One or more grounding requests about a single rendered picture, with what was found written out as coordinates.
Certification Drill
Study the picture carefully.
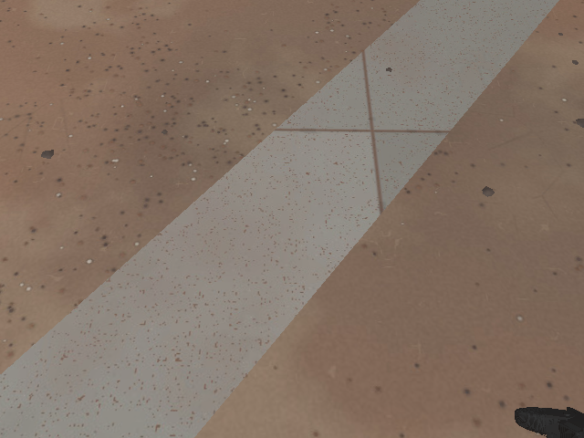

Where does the right robot hand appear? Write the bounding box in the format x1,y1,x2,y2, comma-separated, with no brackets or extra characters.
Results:
515,407,584,438

